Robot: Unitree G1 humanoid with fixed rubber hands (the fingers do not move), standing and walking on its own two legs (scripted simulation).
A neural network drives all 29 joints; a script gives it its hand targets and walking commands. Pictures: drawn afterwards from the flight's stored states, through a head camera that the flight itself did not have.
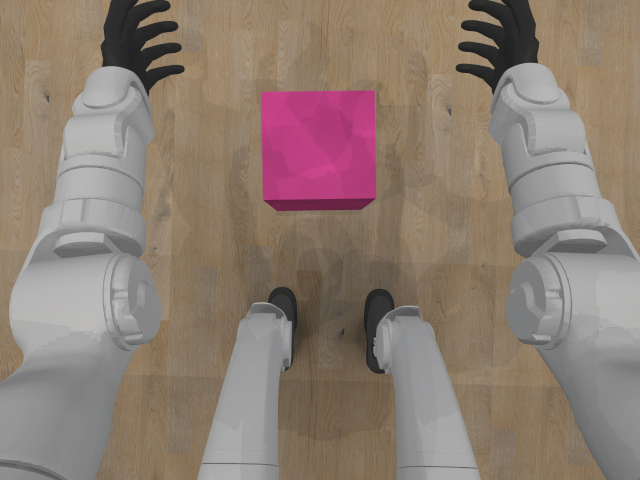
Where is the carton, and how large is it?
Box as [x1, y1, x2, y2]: [261, 90, 375, 210]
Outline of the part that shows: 374,90 261,92 263,199 277,210 361,209 375,198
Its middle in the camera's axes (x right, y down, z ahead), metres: +0.00 -0.18 +0.85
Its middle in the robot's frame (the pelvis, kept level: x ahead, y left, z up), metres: +0.53 +0.03 -0.52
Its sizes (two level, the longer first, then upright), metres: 0.210 0.200 0.250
